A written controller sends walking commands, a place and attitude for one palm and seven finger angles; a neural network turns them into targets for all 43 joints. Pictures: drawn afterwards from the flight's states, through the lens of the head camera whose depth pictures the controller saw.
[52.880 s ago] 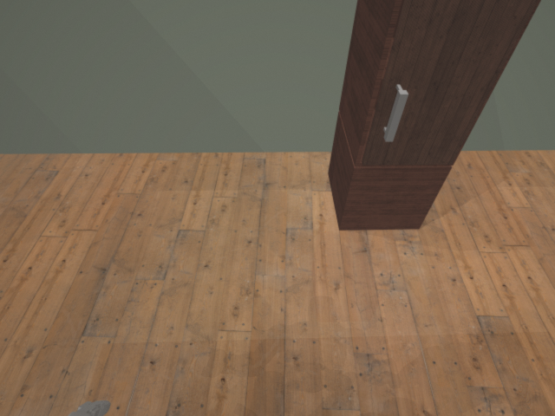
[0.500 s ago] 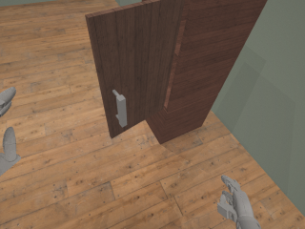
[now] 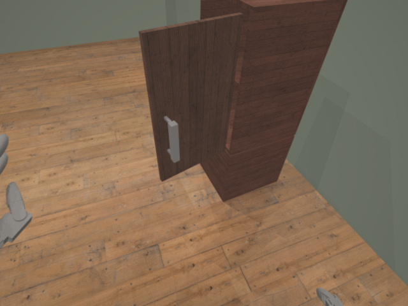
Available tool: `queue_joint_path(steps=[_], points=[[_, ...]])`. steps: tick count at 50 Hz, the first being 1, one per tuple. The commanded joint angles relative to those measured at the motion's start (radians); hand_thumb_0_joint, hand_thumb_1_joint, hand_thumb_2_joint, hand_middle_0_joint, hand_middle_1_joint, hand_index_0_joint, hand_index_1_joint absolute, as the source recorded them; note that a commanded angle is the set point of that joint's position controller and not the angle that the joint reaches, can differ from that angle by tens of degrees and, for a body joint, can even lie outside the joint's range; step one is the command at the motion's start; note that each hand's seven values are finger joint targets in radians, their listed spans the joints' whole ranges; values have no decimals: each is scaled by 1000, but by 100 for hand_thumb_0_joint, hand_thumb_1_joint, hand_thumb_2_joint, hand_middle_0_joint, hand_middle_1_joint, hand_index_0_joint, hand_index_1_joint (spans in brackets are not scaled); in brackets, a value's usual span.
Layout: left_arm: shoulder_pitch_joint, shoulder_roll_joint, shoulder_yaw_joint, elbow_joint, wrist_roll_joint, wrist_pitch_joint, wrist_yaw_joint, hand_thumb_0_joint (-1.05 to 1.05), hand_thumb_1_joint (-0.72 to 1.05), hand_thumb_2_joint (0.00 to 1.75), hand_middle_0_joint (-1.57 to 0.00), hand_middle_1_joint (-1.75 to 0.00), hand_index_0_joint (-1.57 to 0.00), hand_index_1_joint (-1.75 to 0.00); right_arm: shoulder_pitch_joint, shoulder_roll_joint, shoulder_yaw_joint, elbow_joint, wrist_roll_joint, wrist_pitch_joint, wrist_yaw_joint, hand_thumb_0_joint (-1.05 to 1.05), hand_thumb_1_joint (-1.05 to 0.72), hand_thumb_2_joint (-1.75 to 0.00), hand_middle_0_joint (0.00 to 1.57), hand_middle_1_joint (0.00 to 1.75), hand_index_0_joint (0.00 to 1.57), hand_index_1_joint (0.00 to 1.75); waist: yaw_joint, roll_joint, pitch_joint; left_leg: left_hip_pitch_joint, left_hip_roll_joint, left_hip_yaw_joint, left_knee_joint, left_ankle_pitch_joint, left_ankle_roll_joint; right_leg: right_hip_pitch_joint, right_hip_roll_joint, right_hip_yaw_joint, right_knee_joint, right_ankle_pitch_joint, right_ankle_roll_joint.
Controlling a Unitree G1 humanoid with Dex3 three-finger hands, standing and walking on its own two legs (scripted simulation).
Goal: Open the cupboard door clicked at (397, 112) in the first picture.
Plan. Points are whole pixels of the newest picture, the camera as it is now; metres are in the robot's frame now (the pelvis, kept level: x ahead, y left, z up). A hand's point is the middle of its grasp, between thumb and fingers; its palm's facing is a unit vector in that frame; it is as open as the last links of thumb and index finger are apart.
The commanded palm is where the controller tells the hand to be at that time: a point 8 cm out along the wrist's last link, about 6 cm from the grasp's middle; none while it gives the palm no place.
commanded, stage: stop stepping back and stand still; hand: left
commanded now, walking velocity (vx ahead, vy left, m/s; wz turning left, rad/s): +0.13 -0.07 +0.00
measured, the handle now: (171, 139) +0.67 +0.14 -0.10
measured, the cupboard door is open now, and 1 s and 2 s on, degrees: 100 100 100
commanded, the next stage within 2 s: let the arm hang, fingers relaxed in 0.26 s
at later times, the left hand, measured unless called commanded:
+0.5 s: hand (77, 268) +0.20 +0.25 -0.02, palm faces +0.18 -0.89 -0.42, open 7.4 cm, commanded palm none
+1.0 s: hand out of the picture -0.03 +0.20 -0.16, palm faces +0.05 -0.96 -0.27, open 7.3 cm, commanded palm none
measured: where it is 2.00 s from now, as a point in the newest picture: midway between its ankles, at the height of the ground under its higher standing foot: outside the picture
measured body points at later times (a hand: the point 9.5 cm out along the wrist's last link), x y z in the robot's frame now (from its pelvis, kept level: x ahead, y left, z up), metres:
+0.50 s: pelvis +0.00 +0.00 -0.01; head -0.01 -0.02 +0.44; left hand +0.19 +0.30 +0.00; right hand +0.14 -0.25 -0.13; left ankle +0.01 +0.12 -0.73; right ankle +0.02 -0.12 -0.73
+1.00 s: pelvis -0.01 +0.00 +0.01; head +0.01 -0.01 +0.46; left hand -0.03 +0.26 -0.14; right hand -0.01 -0.23 -0.16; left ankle +0.01 +0.12 -0.73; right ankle +0.02 -0.12 -0.73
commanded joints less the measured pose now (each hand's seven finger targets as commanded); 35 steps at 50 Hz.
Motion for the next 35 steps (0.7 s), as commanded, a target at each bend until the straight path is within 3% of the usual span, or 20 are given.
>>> queue_joint_path(steps=[1,3,5,7,9,11,13,16,17,18,19,20,22,24,25,27,29,30,32,35], points=[[-72,210,148,-231,17,-68,16,0,90,90,-20,-30,-20,-30,-146,-108,-20,-183,3,-80,-4,0,-90,-90,20,30,20,30,15,202,55,-215,184,-229,-345,-407,99,97,28,-7,72,-103,22],[-47,184,132,-177,16,-61,19,0,90,90,-20,-30,-20,-30,-144,-109,-24,-180,2,-83,-1,0,-90,-90,20,30,20,30,12,148,52,-207,177,-193,-292,-344,96,115,25,-8,25,-73,19],[-52,180,123,-149,11,-55,17,0,90,90,-20,-30,-20,-30,-148,-112,-25,-176,1,-81,3,0,-90,-90,20,30,20,30,13,100,59,-212,134,-133,-229,-313,74,117,12,31,-48,-94,6],[-69,181,116,-149,8,-57,12,0,90,90,-20,-30,-20,-30,-146,-106,-27,-175,-4,-81,6,0,-90,-90,20,30,20,30,11,24,71,-206,59,-64,-120,-285,48,59,-36,143,-149,-220,-28],[-82,189,114,-145,2,-55,6,0,90,90,-20,-30,-20,-30,-137,-94,-25,-163,-9,-75,11,0,-90,-90,20,30,20,30,7,-82,69,-140,8,-11,43,-203,28,-57,-121,288,-264,-386,-75],[-121,200,114,-178,-1,-54,9,0,90,90,-20,-30,-20,-30,-138,-91,-24,-154,-9,-72,15,0,-90,-90,20,30,20,30,2,-89,42,-94,-7,6,135,-117,21,-72,-183,331,-294,-360,-110],[-107,206,127,-184,-6,-56,11,0,90,90,-20,-30,-20,-30,-136,-85,-17,-152,-8,-70,15,0,-90,-90,20,30,20,30,2,-61,9,-24,0,-11,20,-68,23,-47,-151,233,-234,-240,-84],[-85,221,150,-232,-8,-65,5,0,90,90,-20,-30,-20,-30,-167,-96,-17,-174,-6,-74,5,0,-90,-90,20,30,20,30,17,148,35,-44,71,-124,-190,-123,39,-20,-29,110,-120,-155,-9],[-87,197,133,-239,-3,-68,5,0,90,90,-20,-30,-20,-30,-169,-89,-10,-180,-3,-75,5,0,-90,-90,20,30,20,30,17,178,57,-90,98,-162,-242,-138,46,20,0,73,-76,-86,6],[-153,-41,-290,557,74,124,-145,0,90,90,-20,-30,-20,-30,-175,-276,-87,70,-18,-63,100,0,-90,-90,20,30,20,30,-30,209,124,-206,116,-232,-105,102,73,-91,-31,17,123,57,2],[-111,-79,-268,599,57,197,-161,0,90,90,-20,-30,-20,-30,-122,-185,-72,52,-13,6,101,0,-90,-90,20,30,20,30,5,187,47,-173,134,-200,-118,245,77,-48,-23,33,131,-1,6],[-123,-110,-289,625,51,213,-162,0,90,90,-20,-30,-20,-30,-123,-158,-55,39,-22,26,96,0,-90,-90,20,30,20,30,17,126,14,-186,158,-232,-117,247,94,-35,-12,31,141,-82,7],[-156,-82,-297,721,56,200,-162,0,90,90,-20,-30,-20,-30,-112,-155,-42,32,-32,42,89,0,-90,-90,20,30,20,30,39,-76,-57,-126,130,-220,-53,381,87,61,-27,46,38,104,-4],[-208,-22,-299,852,59,188,-157,0,90,90,-20,-30,-20,-30,-94,-149,-43,55,-26,59,90,0,-90,-90,20,30,20,30,28,-240,-99,-78,30,-100,40,303,34,128,-114,136,-39,392,-42],[-245,0,-303,918,55,186,-155,0,90,90,-20,-30,-20,-30,-85,-152,-45,73,-25,73,89,0,-90,-90,20,30,20,30,17,-263,-97,-47,-1,-79,50,223,22,115,-150,158,-68,436,-66],[-303,14,-322,1038,46,193,-149,0,90,90,-20,-30,-20,-30,-93,-141,-39,114,-30,97,91,0,-90,-90,20,30,20,30,5,-94,-42,0,-1,-73,1,197,18,61,-149,158,-84,370,-73],[-324,-7,-342,1144,38,199,-146,0,90,90,-20,-30,-20,-30,-108,-123,-23,159,-31,106,90,0,-90,-90,20,30,20,30,13,69,-20,9,39,-116,-87,249,23,69,-87,120,-81,219,-35],[-314,-21,-349,1198,35,201,-145,0,90,90,-20,-30,-20,-30,-123,-116,-17,179,-29,109,88,0,-90,-90,20,30,20,30,23,113,1,-9,51,-128,-115,223,25,80,-75,115,-103,154,-25],[-296,-38,-358,1290,33,200,-145,0,90,90,-20,-30,-20,-30,-115,-102,-11,219,-23,115,82,0,-90,-90,20,30,20,30,25,92,20,-18,56,-130,-139,145,23,93,-69,122,-158,82,-24],[-271,-63,-347,1367,32,198,-144,0,90,90,-20,-30,-20,-30,-83,-80,-17,268,-28,120,76,0,-90,-90,20,30,20,30,25,193,11,-9,53,-126,-160,60,22,102,-67,123,-197,39,-36]])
